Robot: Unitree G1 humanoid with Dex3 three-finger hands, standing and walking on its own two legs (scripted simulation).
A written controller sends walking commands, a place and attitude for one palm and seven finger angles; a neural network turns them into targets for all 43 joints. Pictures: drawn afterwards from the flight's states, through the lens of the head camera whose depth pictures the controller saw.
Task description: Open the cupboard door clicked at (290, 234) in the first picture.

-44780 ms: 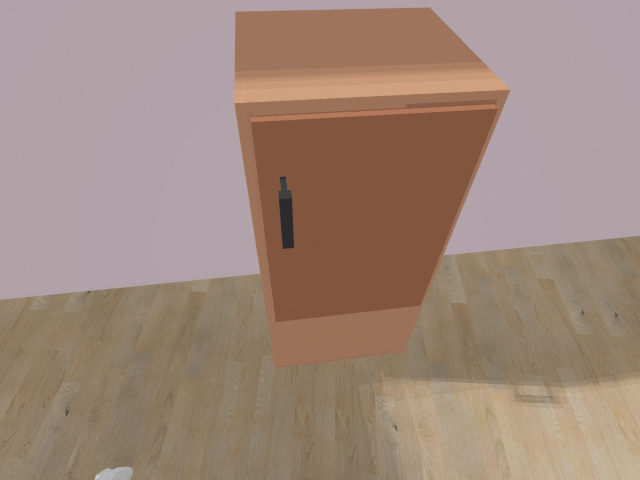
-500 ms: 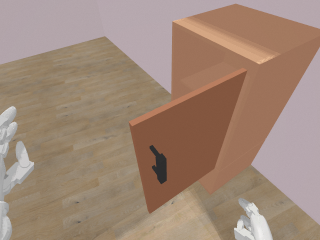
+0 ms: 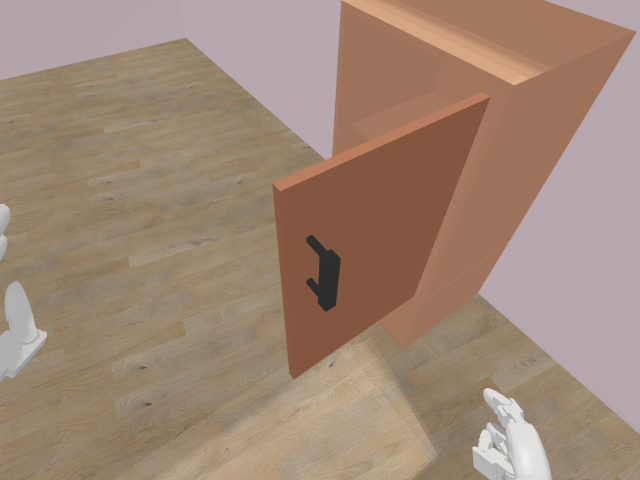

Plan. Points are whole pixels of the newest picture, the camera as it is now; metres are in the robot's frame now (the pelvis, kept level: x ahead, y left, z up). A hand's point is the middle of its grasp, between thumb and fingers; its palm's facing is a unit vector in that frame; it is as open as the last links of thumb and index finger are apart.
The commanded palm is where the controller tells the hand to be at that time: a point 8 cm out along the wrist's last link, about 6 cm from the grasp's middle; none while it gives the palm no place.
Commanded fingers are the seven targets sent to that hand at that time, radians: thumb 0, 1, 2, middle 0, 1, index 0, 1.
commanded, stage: step back with the hand held close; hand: left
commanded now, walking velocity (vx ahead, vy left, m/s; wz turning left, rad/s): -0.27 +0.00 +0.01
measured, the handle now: (320, 273) +0.41 +0.03 -0.01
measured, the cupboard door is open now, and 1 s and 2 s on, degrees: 90 90 90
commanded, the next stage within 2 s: stop stepping back and stand still in 0.86 s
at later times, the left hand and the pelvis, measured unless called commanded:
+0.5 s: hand out of the picture +0.10 +0.28 +0.16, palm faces +0.53 -0.68 -0.51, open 7.4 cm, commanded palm +0.01 +0.31 +0.19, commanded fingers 0.00 0.90 0.90 -0.20 -0.30 -0.20 -0.30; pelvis -0.08 -0.01 -0.02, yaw +9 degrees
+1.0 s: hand out of the picture +0.03 +0.25 +0.17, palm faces +0.38 -0.76 -0.54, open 7.4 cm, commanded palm -0.06 +0.28 +0.19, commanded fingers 0.00 0.90 0.90 -0.20 -0.30 -0.20 -0.30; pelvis -0.18 -0.02 +0.01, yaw +4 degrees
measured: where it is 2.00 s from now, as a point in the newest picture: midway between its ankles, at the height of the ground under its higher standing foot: outside the picture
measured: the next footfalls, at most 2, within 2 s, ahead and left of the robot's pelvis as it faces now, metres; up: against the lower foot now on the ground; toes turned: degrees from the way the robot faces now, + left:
right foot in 0.62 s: -0.05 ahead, -0.13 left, +0.00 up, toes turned +17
left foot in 0.90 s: -0.18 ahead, +0.09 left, +0.00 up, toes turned +10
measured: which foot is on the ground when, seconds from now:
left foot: down 0.00-0.66, up 0.68-0.88, down 0.90-1.00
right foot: down 0.00-0.46, up 0.48-0.60, down 0.62-0.90, up 0.92-1.00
